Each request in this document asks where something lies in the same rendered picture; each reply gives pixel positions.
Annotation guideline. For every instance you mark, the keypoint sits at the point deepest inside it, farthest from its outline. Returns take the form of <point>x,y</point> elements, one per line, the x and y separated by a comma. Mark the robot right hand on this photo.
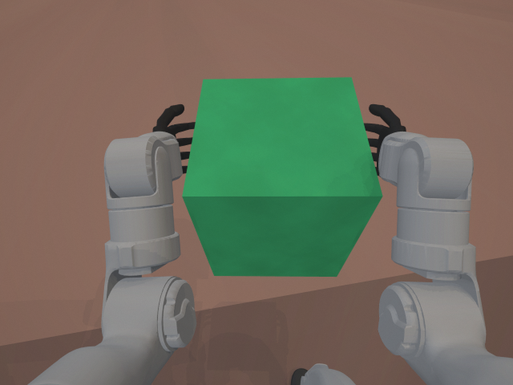
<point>391,120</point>

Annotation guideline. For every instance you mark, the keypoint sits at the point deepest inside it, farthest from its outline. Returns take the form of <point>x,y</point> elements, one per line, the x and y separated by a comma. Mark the robot left hand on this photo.
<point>162,126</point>

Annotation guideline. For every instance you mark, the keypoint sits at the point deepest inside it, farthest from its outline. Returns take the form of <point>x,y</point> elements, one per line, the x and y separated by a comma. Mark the right robot upper arm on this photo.
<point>438,329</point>

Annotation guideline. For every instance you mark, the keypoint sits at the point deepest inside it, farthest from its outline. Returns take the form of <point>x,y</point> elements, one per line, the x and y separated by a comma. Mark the robot right forearm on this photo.
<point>433,177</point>

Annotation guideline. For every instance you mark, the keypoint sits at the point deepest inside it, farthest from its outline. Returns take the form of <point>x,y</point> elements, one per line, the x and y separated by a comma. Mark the left robot upper arm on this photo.
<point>144,321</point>

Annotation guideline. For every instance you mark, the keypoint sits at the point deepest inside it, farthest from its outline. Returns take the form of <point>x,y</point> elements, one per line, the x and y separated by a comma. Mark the carton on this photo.
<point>281,181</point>

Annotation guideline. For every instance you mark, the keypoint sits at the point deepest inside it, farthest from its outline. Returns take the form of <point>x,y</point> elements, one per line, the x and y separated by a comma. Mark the right robot shin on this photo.
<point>318,365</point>

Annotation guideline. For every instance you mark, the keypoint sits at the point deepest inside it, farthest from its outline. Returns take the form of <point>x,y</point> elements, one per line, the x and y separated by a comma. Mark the robot right thigh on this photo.
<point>325,376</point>

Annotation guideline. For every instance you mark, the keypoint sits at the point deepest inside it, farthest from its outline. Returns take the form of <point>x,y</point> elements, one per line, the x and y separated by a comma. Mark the robot left forearm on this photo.
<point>139,172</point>

